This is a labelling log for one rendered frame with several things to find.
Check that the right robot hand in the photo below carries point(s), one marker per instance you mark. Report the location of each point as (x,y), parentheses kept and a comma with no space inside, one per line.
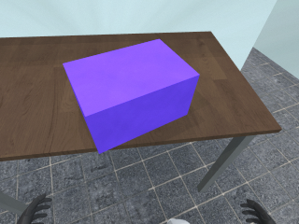
(260,213)

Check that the left robot hand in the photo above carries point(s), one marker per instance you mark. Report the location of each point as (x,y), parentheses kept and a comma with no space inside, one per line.
(29,214)

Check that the table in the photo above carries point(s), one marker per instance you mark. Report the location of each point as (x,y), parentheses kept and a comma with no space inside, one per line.
(40,116)

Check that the carton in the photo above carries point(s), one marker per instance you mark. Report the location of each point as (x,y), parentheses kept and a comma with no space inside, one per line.
(127,92)

